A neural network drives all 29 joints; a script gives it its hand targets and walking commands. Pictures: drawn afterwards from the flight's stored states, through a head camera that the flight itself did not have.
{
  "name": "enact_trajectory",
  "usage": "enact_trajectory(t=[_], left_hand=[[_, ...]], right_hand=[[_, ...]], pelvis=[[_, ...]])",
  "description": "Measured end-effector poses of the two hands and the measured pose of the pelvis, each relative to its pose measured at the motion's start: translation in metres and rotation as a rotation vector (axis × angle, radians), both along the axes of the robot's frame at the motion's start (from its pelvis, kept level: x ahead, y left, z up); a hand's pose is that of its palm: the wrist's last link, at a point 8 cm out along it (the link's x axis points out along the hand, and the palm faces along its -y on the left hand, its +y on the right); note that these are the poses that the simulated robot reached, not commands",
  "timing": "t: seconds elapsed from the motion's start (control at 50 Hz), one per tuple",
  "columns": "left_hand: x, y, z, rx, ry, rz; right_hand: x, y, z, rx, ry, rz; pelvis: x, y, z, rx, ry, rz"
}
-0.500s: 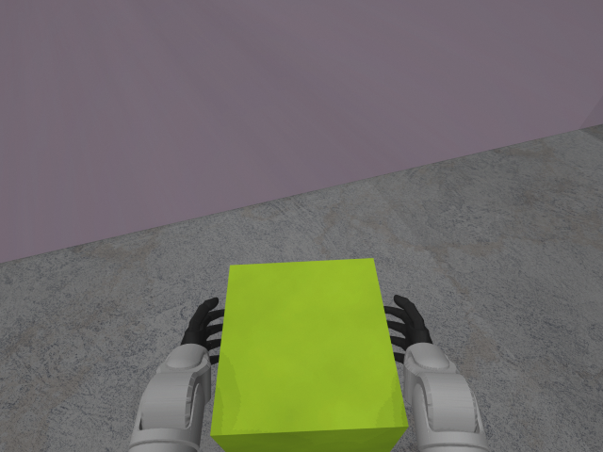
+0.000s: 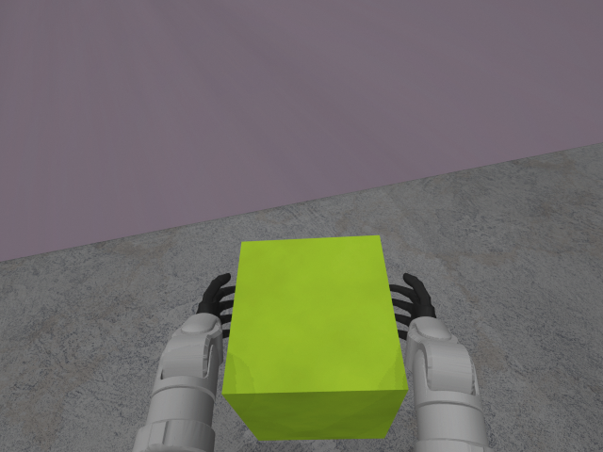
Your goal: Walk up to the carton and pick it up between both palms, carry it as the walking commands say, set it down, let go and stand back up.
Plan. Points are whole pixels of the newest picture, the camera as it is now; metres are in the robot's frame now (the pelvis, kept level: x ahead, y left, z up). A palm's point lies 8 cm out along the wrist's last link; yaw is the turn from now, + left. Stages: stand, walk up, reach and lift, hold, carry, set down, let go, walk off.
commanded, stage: set down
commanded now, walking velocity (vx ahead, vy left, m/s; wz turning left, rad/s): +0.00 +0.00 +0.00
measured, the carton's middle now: (315, 343) +0.31 -0.03 -0.03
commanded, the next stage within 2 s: none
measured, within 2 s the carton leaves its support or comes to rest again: neither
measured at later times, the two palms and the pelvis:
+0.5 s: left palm (203, 337) +0.33 +0.14 -0.03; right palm (391, 340) +0.31 -0.15 -0.03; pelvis +0.00 +0.02 -0.01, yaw +2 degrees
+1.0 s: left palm (225, 355) +0.35 +0.13 -0.14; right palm (386, 356) +0.33 -0.16 -0.13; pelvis +0.00 +0.02 -0.06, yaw +1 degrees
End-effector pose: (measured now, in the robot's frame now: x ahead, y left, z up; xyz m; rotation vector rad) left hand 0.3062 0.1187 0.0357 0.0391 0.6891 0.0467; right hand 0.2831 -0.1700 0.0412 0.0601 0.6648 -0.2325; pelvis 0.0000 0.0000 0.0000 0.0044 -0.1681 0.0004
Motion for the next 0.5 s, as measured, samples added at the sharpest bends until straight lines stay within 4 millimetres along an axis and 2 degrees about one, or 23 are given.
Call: enact_trajectory(t=[0.12,0.22,0.34,0.5], left_hand=[[-0.002,0.013,-0.01,0.012,0.017,0.013],[0.004,0.02,-0.021,0.03,0.032,-0.004],[0.015,0.021,-0.034,0.038,0.045,-0.022],[0.022,0.025,-0.069,0.009,0.072,-0.004]], right_hand=[[0.011,0.012,-0.003,-0.014,0.018,0.037],[0.018,0.02,-0.012,-0.015,0.03,0.035],[0.019,0.02,-0.033,0.008,0.038,0.006],[0.023,0.025,-0.068,0.004,0.059,-0.001]], pelvis=[[-0.001,-0.005,-0.003,-0.006,0.02,0.008],[-0.003,-0.003,-0.006,-0.015,0.028,0.032],[-0.001,0.008,-0.008,-0.021,0.061,0.034],[0.004,0.023,-0.013,-0.021,0.163,0.025]])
